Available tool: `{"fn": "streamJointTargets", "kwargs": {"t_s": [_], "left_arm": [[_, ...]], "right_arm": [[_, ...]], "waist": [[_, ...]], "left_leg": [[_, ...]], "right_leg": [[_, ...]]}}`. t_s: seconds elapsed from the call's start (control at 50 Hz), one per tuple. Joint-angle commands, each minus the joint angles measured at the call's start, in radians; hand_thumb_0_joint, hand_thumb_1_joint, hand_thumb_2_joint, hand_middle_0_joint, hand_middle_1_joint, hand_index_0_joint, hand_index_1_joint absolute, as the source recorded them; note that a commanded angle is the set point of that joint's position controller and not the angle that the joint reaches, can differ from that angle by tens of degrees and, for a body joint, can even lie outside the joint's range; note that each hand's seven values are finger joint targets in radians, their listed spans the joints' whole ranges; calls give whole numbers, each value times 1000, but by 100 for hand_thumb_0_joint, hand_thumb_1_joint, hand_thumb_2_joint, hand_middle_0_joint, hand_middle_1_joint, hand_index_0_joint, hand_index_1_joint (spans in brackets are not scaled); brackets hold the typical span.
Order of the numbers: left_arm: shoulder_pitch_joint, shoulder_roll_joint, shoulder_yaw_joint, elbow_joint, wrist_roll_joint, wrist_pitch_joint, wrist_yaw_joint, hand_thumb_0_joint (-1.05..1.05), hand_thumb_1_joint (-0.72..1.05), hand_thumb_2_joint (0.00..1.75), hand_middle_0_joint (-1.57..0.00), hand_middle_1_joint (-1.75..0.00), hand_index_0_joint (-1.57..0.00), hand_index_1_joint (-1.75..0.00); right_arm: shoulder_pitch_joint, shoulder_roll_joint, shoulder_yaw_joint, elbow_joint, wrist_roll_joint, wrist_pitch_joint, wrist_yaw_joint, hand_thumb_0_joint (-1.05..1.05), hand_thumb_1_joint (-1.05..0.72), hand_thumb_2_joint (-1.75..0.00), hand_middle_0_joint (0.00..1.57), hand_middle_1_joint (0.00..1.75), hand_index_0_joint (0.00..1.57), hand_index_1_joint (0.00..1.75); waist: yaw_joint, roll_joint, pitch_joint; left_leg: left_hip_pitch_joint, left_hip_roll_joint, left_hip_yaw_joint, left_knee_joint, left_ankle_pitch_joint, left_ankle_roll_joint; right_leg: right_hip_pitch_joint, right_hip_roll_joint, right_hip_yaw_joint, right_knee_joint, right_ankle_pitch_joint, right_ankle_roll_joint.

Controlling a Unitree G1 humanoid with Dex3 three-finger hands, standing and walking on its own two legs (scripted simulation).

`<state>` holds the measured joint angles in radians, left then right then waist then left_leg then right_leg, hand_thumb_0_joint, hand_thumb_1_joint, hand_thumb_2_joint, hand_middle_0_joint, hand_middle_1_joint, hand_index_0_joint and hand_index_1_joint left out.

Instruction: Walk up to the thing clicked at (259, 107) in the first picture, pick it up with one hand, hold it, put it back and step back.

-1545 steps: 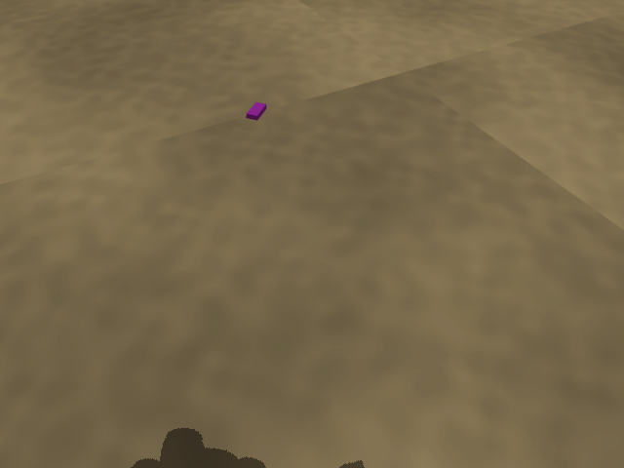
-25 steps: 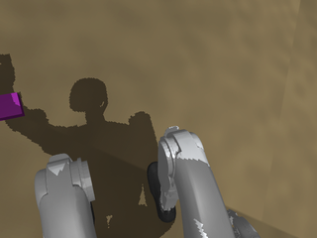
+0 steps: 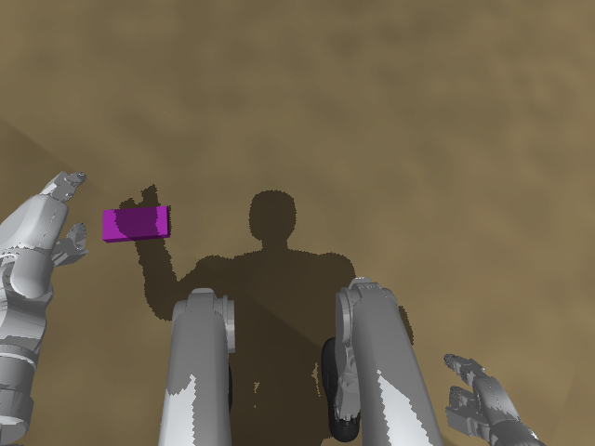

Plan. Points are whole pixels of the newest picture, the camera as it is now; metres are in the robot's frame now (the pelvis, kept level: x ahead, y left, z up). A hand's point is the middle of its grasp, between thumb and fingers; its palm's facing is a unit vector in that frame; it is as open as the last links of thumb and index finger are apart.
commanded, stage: home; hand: left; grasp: from above
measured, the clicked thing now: (137, 224) +0.49 +0.30 -0.43
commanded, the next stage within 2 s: none
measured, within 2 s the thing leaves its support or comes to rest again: neither
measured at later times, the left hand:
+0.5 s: hand (49, 327) +0.26 +0.21 +0.10, palm faces +0.08 -0.96 -0.27, open 7.4 cm
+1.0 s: hand out of the picture +0.22 +0.18 +0.23, palm faces +0.14 -0.97 -0.20, open 7.4 cm
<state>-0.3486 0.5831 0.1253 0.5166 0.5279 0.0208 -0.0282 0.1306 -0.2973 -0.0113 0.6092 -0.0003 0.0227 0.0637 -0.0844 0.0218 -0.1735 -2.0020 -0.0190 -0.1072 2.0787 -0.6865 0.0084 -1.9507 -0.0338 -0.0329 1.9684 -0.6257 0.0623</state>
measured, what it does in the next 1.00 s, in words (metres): rises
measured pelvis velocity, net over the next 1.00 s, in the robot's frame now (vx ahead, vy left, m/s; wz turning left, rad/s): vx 0.08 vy -0.01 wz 0.10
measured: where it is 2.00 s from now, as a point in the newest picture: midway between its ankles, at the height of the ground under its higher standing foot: (279, 418)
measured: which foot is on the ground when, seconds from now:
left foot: down 0.00-1.00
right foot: down 0.00-1.00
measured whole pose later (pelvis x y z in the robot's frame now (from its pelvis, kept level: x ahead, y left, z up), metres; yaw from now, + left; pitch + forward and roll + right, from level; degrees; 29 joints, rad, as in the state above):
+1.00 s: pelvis +0.08 -0.01 +0.27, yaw +5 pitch +10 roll -3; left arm 0.51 0.22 0.03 -0.13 -0.05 0.47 0.01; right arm 0.28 -0.21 0.04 0.52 0.02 -0.23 -0.19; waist -0.04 0.05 -0.18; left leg -0.69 0.03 -0.08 1.01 -0.50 -0.02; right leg -0.66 -0.02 -0.06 0.94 -0.45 0.03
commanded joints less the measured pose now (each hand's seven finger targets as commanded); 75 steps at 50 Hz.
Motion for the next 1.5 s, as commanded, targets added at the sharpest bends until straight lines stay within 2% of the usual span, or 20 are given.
{"fn": "streamJointTargets", "kwargs": {"t_s": [0.0, 0.02, 0.06, 0.08, 0.12, 0.16, 0.22, 0.26, 0.3, 0.32, 0.38, 0.44, 0.48, 0.56, 0.68, 0.78, 0.9, 1.0, 1.2, 1.48], "left_arm": [[-88, 145, 52, -261, -123, 41, 37, 0, 90, 90, -20, -30, -20, -30], [-71, 128, 48, -301, -149, 57, 38, 0, 90, 90, -20, -30, -20, -30], [2, 90, 37, -316, -204, 94, 43, 0, 90, 90, -20, -30, -20, -30], [33, 52, 19, -334, -234, 108, 45, 0, 90, 90, -20, -30, -20, -30], [70, 59, 45, -390, -285, 134, 54, 0, 90, 90, -20, -30, -20, -30], [127, 22, 27, -435, -330, 161, 61, 0, 90, 90, -20, -30, -20, -30], [202, -3, 45, -465, -398, 202, 81, 0, 90, 90, -20, -30, -20, -30], [230, -43, 30, -506, -434, 225, 88, 0, 90, 90, -20, -30, -20, -30], [311, -60, 39, -504, -467, 259, 97, 0, 90, 90, -20, -30, -20, -30], [331, -85, 26, -532, -481, 272, 100, 0, 90, 90, -20, -30, -20, -30], [419, -127, 34, -586, -536, 307, 109, 0, 90, 90, -20, -30, -20, -30], [501, -175, 23, -615, -569, 334, 110, 0, 90, 90, -20, -30, -20, -30], [541, -180, 34, -641, -583, 347, 112, 0, 90, 90, -20, -30, -20, -30], [641, -217, 21, -693, -598, 368, 106, 0, 90, 90, -20, -30, -20, -30], [788, -251, -18, -821, -595, 395, 95, 0, 90, 90, -20, -30, -20, -30], [858, -277, -38, -833, -593, 408, 79, 0, 90, 90, -20, -30, -20, -30], [831, -268, -40, -829, -581, 408, 55, 0, 90, 90, -20, -30, -20, -30], [802, -256, -29, -827, -569, 394, 45, 0, 90, 90, -20, -30, -20, -30], [823, -258, -34, -837, -567, 385, 54, 0, 90, 90, -20, -30, -20, -30], [817, -259, -37, -827, -573, 385, 55, 0, 90, 90, -20, -30, -20, -30]], "right_arm": [[92, -178, -74, -94, 18, -49, -38, 0, -90, -90, 20, 30, 20, 30], [81, -175, -75, -101, 20, -55, -43, 0, -90, -90, 20, 30, 20, 30], [53, -160, -68, -121, 26, -71, -52, 0, -90, -90, 20, 30, 20, 30], [39, -154, -65, -131, 29, -78, -57, 0, -90, -90, 20, 30, 20, 30], [18, -145, -57, -142, 33, -91, -69, 0, -90, -90, 20, 30, 20, 30], [9, -132, -51, -166, 38, -104, -81, 0, -90, -90, 20, 30, 20, 30], [-6, -111, -36, -180, 42, -120, -100, 0, -90, -90, 20, 30, 20, 30], [0, -100, -32, -185, 43, -132, -114, 0, -90, -90, 20, 30, 20, 30], [9, -90, -22, -191, 48, -143, -128, 0, -90, -90, 20, 30, 20, 30], [14, -84, -18, -193, 49, -149, -135, 0, -90, -90, 20, 30, 20, 30], [33, -70, -6, -198, 52, -170, -160, 0, -90, -90, 20, 30, 20, 30], [53, -61, 3, -196, 51, -192, -191, 0, -90, -90, 20, 30, 20, 30], [68, -58, 6, -199, 49, -205, -210, 0, -90, -90, 20, 30, 20, 30], [95, -46, 9, -213, 41, -230, -233, 0, -90, -90, 20, 30, 20, 30], [120, -29, 4, -239, 32, -264, -256, 0, -90, -90, 20, 30, 20, 30], [118, -27, 4, -246, 24, -285, -264, 0, -90, -90, 20, 30, 20, 30], [101, -36, -4, -241, 15, -312, -266, 0, -90, -90, 20, 30, 20, 30], [94, -39, -9, -233, 6, -330, -262, 0, -90, -90, 20, 30, 20, 30], [78, -40, -5, -220, 5, -335, -257, 0, -90, -90, 20, 30, 20, 30], [82, -42, -7, -218, 7, -328, -258, 0, -90, -90, 20, 30, 20, 30]], "waist": [[-6, 194, -529], [-5, 203, -539], [-2, 173, -484], [-15, 159, -466], [4, 166, -479], [-5, 144, -471], [2, 121, -429], [-12, 126, -414], [2, 102, -368], [-2, 114, -365], [5, 98, -362], [3, 92, -329], [9, 88, -295], [20, 85, -213], [30, 87, -155], [29, 28, -75], [27, -17, -27], [31, 21, -42], [48, 45, -67], [48, 28, -59]], "left_leg": [[607, 27, -17, -469, 74, 11], [642, 26, -18, -494, 81, 9], [661, 28, -11, -538, 54, 10], [673, 27, -12, -565, 43, 12], [727, 26, -5, -599, 67, 10], [768, 24, 5, -632, 95, 11], [820, 22, 11, -696, 89, 12], [868, 21, 13, -741, 97, 11], [902, 21, 12, -793, 83, 12], [943, 23, 12, -821, 104, 8], [1019, 22, 7, -886, 160, 6], [1104, 28, 8, -946, 243, 1], [1143, 28, 9, -990, 271, 0], [1219, 29, -3, -1094, 279, -5], [1328, 23, 36, -1184, 355, -6], [1347, 20, 40, -1221, 385, 1], [1362, 12, 60, -1236, 371, 8], [1384, 9, 72, -1233, 375, 5], [1400, 13, 64, -1241, 399, -1], [1386, 17, 60, -1243, 404, -2]], "right_leg": [[361, 33, -52, -283, 103, -89], [393, 30, -49, -308, 110, -88], [440, 31, -44, -371, 80, -87], [468, 32, -40, -402, 73, -86], [535, 31, -29, -446, 85, -86], [601, 32, -20, -499, 98, -87], [691, 33, -6, -584, 90, -85], [748, 33, 2, -639, 101, -82], [809, 35, 9, -704, 88, -80], [835, 35, 9, -727, 105, -82], [947, 39, 3, -800, 158, -77], [1019, 42, -3, -854, 226, -78], [1072, 44, -5, -901, 250, -77], [1156, 47, -15, -989, 262, -73], [1280, 58, -27, -1110, 314, -71], [1322, 63, -43, -1160, 332, -66], [1337, 56, -47, -1193, 314, -57], [1346, 48, -39, -1187, 323, -57], [1373, 52, -48, -1175, 346, -60], [1370, 55, -51, -1172, 346, -61]]}}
